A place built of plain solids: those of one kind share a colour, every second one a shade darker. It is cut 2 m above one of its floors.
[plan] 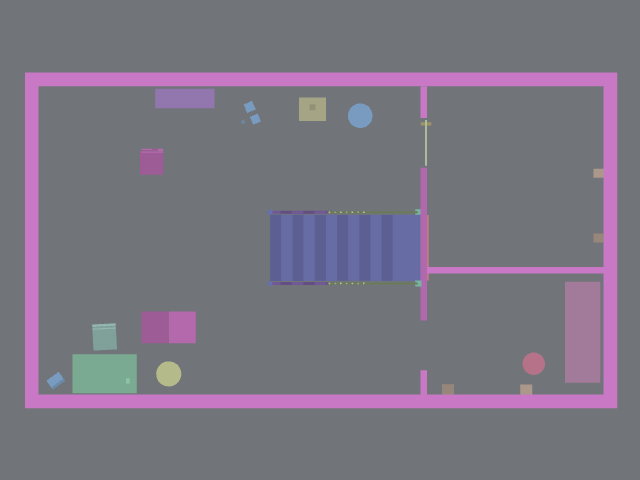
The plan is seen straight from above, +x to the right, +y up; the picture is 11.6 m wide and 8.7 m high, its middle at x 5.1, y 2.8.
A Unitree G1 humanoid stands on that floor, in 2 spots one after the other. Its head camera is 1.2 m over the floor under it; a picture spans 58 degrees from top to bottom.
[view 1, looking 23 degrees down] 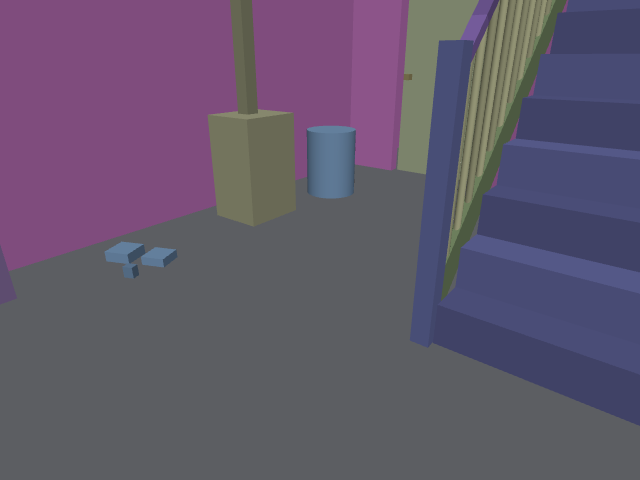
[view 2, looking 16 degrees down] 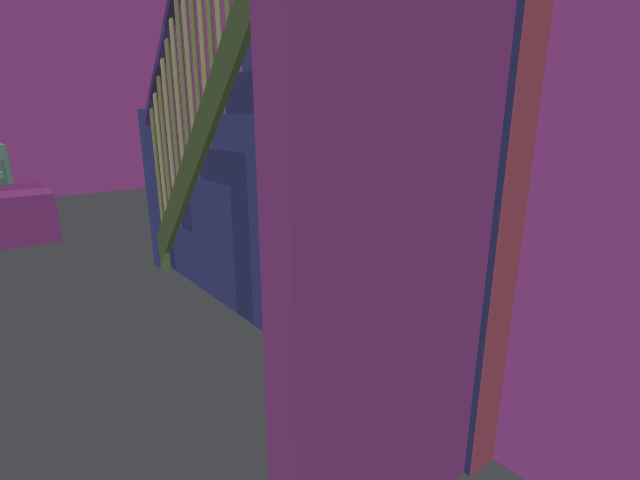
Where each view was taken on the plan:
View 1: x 2.60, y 2.66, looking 38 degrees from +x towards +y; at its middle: ground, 3.07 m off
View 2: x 7.68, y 0.89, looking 141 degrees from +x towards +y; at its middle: wall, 0.86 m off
